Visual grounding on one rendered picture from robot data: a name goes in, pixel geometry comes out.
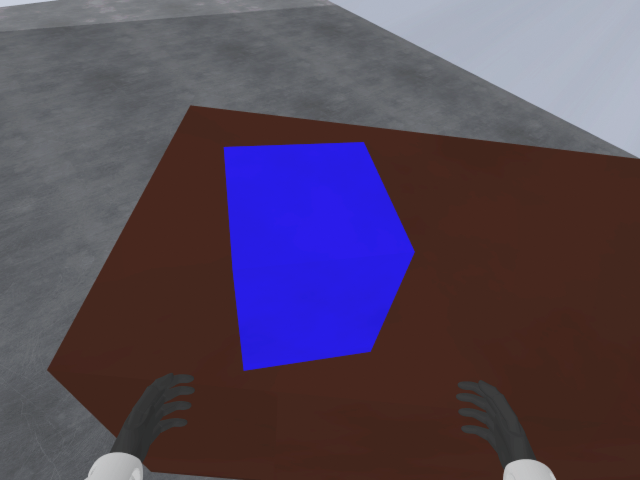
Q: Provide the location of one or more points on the robot left forearm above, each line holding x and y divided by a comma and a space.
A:
116, 466

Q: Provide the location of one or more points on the robot right forearm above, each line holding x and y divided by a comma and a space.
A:
527, 469

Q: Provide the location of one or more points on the robot right hand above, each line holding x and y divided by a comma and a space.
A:
505, 433

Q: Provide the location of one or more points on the pedestal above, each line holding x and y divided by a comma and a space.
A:
526, 275

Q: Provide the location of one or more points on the robot left hand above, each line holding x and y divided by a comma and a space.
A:
143, 424

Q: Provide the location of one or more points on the carton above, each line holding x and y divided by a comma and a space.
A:
318, 251

